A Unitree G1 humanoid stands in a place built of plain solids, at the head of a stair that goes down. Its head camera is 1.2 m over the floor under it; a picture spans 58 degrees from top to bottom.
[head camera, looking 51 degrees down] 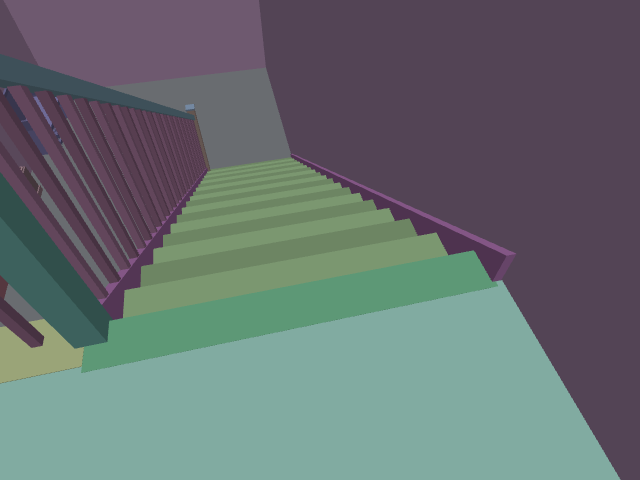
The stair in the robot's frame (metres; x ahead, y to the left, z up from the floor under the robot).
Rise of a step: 0.17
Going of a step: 0.24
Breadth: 1.25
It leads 13 degrees to the left of straight ahead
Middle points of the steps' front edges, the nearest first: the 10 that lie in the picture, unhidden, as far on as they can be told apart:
0.79 0.06 0.00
1.02 0.12 -0.18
1.25 0.18 -0.35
1.48 0.23 -0.53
1.72 0.29 -0.70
1.95 0.34 -0.87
2.18 0.39 -1.04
2.41 0.45 -1.22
2.65 0.50 -1.39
2.88 0.56 -1.56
